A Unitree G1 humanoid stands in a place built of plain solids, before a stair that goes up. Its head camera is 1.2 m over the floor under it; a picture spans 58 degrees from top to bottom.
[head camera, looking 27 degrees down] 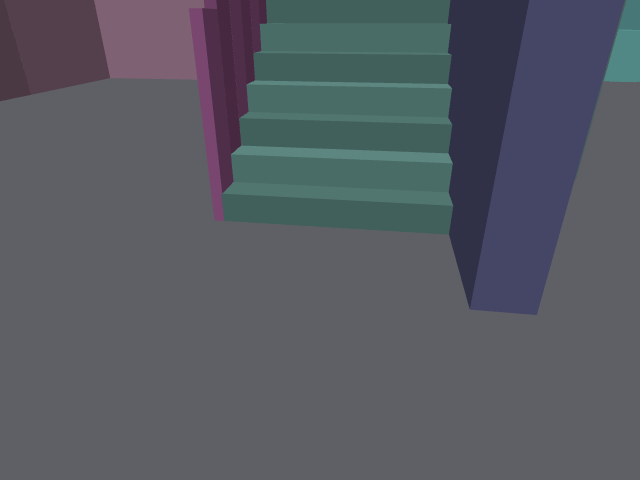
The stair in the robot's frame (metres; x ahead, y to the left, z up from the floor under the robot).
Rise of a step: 0.19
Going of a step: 0.23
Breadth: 1.45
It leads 8 degrees to the right of straight ahead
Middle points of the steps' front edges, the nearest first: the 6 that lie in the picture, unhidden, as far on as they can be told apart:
2.53 -0.09 0.20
2.76 -0.12 0.39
2.99 -0.15 0.59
3.21 -0.18 0.78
3.44 -0.22 0.98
3.67 -0.25 1.17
